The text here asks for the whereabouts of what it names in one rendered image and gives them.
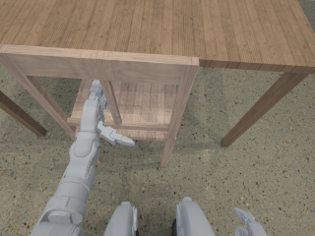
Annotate left robot upper arm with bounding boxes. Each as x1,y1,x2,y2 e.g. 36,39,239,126
31,221,83,236

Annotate robot left hand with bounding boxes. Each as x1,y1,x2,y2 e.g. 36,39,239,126
80,80,135,147

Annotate robot right hand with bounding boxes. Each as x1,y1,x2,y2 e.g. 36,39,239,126
233,207,268,236

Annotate left robot forearm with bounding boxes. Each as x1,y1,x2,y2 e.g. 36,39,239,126
29,131,100,236

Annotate right robot shin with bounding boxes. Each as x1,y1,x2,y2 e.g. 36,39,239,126
176,197,192,236

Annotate right robot thigh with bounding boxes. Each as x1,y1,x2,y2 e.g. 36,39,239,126
175,201,216,236

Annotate table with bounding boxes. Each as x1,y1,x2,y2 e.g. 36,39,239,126
0,0,315,148

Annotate chair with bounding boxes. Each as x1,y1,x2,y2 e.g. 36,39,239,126
0,44,200,168

